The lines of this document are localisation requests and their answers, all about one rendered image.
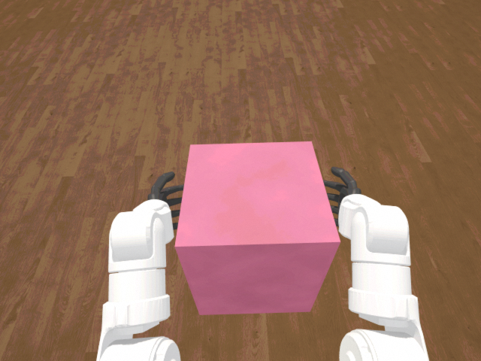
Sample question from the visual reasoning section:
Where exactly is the carton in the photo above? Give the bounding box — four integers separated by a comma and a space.
175, 141, 340, 315

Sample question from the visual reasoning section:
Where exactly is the robot right forearm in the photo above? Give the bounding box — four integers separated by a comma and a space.
338, 194, 429, 361

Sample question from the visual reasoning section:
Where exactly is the left robot hand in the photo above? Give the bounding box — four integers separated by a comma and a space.
147, 171, 184, 230

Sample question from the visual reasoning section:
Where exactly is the right robot upper arm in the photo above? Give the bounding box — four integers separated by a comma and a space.
340, 329, 427, 361

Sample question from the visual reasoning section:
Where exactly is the robot left forearm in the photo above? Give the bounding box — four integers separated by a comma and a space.
96, 199, 174, 361

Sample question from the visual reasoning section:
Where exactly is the left robot upper arm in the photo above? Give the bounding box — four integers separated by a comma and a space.
100, 336, 180, 361

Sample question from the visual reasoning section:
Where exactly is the right robot hand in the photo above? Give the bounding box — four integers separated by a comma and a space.
323, 167, 362, 227

